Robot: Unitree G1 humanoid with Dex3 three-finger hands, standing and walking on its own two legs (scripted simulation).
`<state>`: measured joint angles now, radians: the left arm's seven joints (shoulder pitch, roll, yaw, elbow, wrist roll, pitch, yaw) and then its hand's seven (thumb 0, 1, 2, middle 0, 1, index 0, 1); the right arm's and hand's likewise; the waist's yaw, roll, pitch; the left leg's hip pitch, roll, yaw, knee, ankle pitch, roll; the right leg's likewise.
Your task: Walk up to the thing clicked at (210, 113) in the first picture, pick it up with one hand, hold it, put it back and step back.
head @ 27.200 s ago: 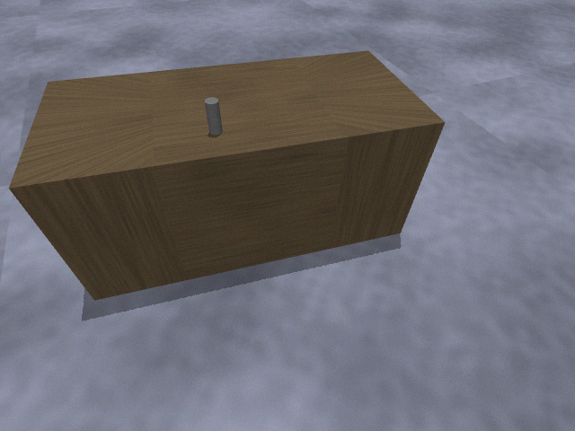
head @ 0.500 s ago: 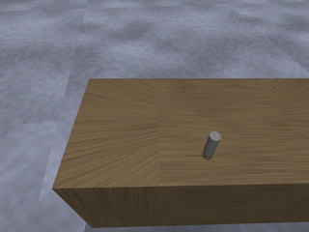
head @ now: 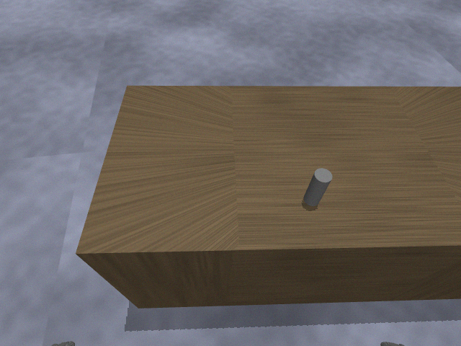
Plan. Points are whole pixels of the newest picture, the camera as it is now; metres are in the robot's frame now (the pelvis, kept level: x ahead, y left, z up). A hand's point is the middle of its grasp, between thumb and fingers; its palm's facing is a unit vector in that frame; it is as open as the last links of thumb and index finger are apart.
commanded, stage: step back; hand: right
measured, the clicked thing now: (317, 188) +0.49 -0.22 -0.12
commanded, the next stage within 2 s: none
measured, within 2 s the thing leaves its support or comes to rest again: neither
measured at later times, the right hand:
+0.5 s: hand out of the picture -0.05 -0.23 -0.15, palm faces +0.03 +0.90 -0.44, open 7.4 cm
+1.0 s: hand out of the picture -0.14 -0.23 -0.15, palm faces -0.05 +0.90 -0.43, open 7.4 cm
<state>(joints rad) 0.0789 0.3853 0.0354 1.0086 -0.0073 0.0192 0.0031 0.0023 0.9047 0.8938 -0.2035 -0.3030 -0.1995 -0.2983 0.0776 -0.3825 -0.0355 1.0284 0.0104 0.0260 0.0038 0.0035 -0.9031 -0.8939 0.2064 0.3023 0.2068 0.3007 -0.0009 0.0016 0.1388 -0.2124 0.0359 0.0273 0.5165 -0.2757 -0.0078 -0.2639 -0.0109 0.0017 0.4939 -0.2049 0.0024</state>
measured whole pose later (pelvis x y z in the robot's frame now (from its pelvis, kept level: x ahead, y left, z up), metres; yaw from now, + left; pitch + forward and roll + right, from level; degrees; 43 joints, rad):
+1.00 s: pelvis -0.23 +0.05 -0.02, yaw -1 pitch -3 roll +1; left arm 0.09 0.39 0.06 0.77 0.02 0.07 0.01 0.00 0.90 0.89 -0.20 -0.30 -0.20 -0.30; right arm 0.16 -0.38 -0.04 0.88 -0.03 0.01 -0.01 0.00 -0.90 -0.89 0.21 0.30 0.21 0.30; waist 0.01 -0.05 0.19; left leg -0.27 -0.05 -0.01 0.67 -0.35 0.03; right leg -0.43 0.01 0.06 0.82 -0.43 0.00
